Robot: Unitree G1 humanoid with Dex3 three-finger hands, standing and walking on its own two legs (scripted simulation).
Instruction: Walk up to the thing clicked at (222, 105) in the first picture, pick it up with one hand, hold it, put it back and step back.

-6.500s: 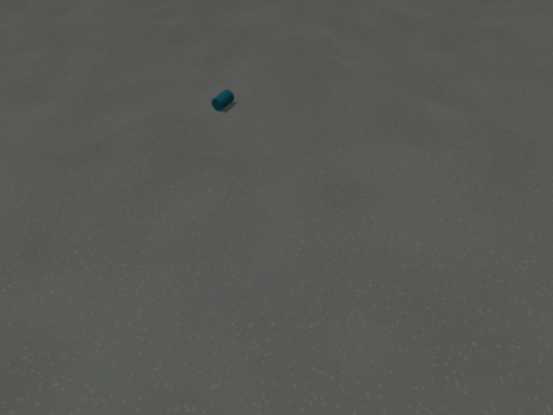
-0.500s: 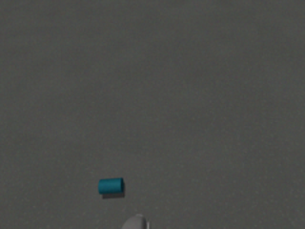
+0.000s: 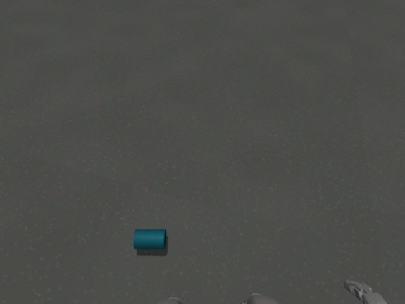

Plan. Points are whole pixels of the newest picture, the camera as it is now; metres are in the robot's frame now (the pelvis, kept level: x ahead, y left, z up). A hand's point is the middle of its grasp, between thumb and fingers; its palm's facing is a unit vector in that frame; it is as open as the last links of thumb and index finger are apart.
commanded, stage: walk up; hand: left
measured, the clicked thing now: (150, 239) +0.49 +0.27 -0.70
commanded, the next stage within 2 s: stand in 1.46 s
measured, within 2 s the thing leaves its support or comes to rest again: neither
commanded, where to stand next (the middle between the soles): +0.12 +0.03 m, yaw +0 degrees
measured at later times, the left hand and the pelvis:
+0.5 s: hand out of the picture +0.11 +0.27 -0.13, palm faces -0.03 -0.94 -0.34, open 7.4 cm; pelvis +0.02 +0.01 +0.03, yaw +0 degrees
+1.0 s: hand out of the picture +0.11 +0.26 -0.11, palm faces -0.01 -0.95 -0.32, open 7.4 cm; pelvis +0.02 +0.01 +0.04, yaw +0 degrees
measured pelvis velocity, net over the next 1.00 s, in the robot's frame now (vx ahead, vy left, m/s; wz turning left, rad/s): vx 0.02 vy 0.01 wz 0.00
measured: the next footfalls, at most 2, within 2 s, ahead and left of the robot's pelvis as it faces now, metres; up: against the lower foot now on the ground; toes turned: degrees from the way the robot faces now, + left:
right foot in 0.04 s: +0.08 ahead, -0.13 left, +0.00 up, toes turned -2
